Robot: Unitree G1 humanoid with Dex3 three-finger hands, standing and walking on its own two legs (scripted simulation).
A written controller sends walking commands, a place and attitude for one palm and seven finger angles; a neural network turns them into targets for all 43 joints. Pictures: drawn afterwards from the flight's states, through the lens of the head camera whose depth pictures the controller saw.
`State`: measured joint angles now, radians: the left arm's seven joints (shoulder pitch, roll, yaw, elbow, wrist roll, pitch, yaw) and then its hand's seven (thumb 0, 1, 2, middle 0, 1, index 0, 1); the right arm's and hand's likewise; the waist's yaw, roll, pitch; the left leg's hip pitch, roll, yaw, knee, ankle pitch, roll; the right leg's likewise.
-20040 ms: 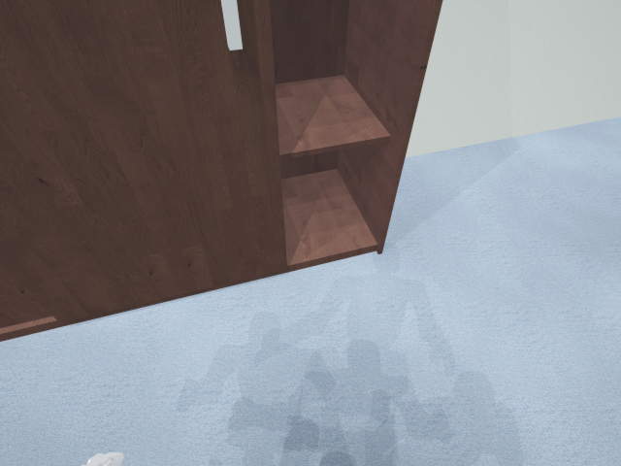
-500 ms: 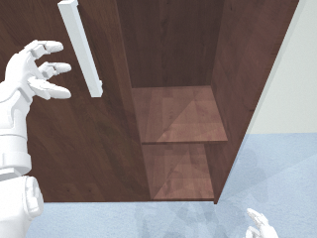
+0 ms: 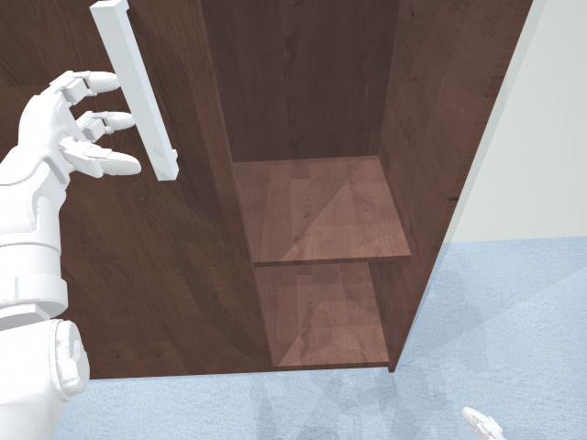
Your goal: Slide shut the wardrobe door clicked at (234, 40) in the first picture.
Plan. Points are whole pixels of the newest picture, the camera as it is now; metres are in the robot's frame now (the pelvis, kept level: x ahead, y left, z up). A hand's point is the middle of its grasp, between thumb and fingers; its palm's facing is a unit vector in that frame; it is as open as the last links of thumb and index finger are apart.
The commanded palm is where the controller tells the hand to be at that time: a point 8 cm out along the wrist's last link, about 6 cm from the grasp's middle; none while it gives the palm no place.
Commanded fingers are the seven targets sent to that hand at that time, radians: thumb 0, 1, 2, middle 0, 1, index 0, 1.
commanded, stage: feel for the door with the fingertips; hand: left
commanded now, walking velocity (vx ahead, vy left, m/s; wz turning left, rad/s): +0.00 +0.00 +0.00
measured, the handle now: (147, 97) +0.48 +0.21 +0.27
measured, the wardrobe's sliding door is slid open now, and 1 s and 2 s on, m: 0.39 0.39 0.39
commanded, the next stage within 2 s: slide the fingers in behind the handle in 0.42 s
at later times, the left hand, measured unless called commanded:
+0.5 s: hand (124, 117) +0.43 +0.22 +0.27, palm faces +0.07 -1.00 -0.03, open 14.0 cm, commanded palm +0.41 +0.27 +0.26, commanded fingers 0.00 -0.50 0.30 -0.30 -1.20 -0.30 -1.20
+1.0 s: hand (117, 131) +0.41 +0.22 +0.26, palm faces +0.07 -1.00 -0.02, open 14.0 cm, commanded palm +0.40 +0.27 +0.26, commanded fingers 0.00 -0.50 0.30 -0.30 -1.20 -0.30 -1.20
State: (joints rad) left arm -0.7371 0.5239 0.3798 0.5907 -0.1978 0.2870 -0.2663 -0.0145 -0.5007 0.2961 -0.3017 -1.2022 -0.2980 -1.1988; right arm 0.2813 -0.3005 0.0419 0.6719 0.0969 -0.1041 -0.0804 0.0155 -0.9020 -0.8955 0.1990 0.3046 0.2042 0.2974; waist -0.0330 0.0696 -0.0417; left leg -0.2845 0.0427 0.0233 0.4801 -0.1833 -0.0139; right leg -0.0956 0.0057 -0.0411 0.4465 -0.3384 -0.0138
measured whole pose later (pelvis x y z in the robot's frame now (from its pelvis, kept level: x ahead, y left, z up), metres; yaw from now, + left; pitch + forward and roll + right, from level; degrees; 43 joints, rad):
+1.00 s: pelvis +0.00 +0.00 +0.00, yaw +0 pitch +0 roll +0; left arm -0.75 0.49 0.36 0.57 -0.20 0.30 -0.25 -0.01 -0.50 0.30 -0.30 -1.20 -0.30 -1.20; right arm 0.26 -0.30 0.04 0.67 0.10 -0.11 -0.08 0.02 -0.90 -0.90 0.20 0.30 0.20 0.30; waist -0.02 0.06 -0.04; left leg -0.29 0.04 0.02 0.48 -0.19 -0.01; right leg -0.09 0.00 -0.04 0.44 -0.34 -0.01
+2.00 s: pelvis +0.01 +0.00 +0.00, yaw +0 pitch -1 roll +0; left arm -0.74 0.37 0.29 0.44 -0.19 0.36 -0.11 -0.01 -0.50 0.30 -0.25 -1.20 -0.18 -1.16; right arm 0.21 -0.28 0.03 0.69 0.09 -0.09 -0.06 0.02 -0.90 -0.90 0.20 0.30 0.20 0.30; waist 0.00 0.06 -0.03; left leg -0.25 0.03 0.02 0.46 -0.19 -0.01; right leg -0.06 -0.01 -0.04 0.43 -0.35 -0.01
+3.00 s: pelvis +0.03 +0.00 +0.00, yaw +0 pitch +0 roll +1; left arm -0.65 0.34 0.30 0.29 -0.19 0.41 -0.07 0.00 0.41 0.69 -0.31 -1.30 -0.20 -1.25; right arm 0.19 -0.27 0.04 0.66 0.08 -0.06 -0.05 0.02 -0.90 -0.90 0.20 0.30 0.20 0.30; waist -0.01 0.07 -0.04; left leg -0.23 0.02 0.03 0.45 -0.21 -0.01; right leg -0.05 -0.01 -0.03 0.42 -0.36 -0.01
